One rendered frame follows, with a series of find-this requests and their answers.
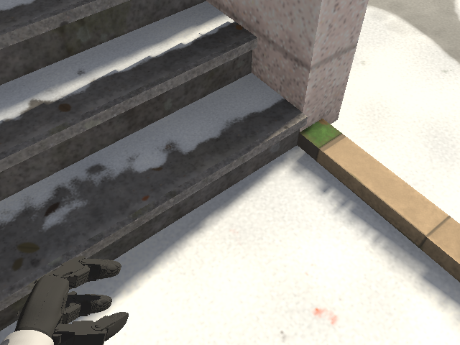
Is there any left robot hand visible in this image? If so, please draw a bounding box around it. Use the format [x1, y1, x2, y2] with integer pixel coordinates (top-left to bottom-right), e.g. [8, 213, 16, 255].
[14, 256, 129, 345]

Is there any robot left forearm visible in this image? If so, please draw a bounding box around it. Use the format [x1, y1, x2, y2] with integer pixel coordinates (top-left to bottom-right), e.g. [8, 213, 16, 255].
[0, 330, 54, 345]

